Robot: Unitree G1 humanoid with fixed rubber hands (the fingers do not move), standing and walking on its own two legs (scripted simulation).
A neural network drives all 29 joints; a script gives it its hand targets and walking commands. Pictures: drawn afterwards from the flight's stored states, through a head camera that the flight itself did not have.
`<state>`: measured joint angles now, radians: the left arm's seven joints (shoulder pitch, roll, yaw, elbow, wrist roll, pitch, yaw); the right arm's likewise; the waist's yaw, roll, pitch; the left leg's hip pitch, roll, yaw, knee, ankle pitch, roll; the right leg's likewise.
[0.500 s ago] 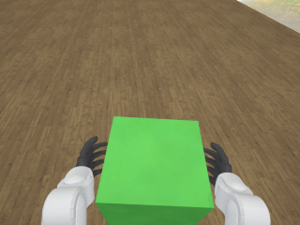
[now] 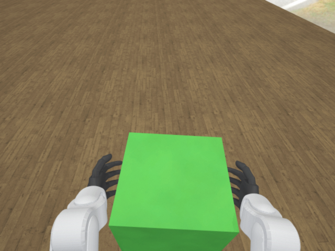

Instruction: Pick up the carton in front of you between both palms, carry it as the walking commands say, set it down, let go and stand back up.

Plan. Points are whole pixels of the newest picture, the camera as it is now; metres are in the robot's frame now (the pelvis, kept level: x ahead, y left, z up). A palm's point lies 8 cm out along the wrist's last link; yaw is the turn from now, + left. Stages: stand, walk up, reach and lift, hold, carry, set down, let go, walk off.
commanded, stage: carry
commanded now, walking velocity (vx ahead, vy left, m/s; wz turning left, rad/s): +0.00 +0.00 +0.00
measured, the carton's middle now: (171, 200) +0.28 +0.00 +0.02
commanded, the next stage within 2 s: none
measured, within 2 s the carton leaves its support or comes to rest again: neither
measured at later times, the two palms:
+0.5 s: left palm (103, 192) +0.27 +0.15 +0.07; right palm (237, 199) +0.26 -0.15 +0.05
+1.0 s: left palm (106, 207) +0.25 +0.14 +0.03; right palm (238, 213) +0.25 -0.15 +0.03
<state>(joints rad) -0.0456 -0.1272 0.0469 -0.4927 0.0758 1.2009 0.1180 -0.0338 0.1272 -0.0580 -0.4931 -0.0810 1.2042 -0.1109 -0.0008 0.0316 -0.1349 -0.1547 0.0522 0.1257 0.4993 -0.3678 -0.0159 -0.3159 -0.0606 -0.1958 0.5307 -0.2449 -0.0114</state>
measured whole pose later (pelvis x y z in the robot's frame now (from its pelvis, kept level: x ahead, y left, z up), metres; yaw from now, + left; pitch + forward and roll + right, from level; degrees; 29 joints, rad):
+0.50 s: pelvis +0.01 +0.00 -0.01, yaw +0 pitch +4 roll -1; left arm -0.08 -0.13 0.06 -0.25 0.14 1.08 0.07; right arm -0.06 0.13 -0.07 -0.25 -0.14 1.07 -0.06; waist 0.00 0.03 -0.12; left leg -0.13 0.06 0.16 0.49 -0.43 0.00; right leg -0.31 -0.06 -0.16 0.56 -0.31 0.00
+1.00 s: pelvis -0.04 +0.00 +0.00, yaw +0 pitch +2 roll +0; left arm -0.23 -0.14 0.17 0.19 0.23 0.69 0.03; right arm -0.21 0.14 -0.18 0.19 -0.24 0.68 -0.02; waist 0.00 0.01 -0.06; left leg -0.18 0.06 0.18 0.51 -0.36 0.00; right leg -0.34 -0.06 -0.15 0.52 -0.21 -0.02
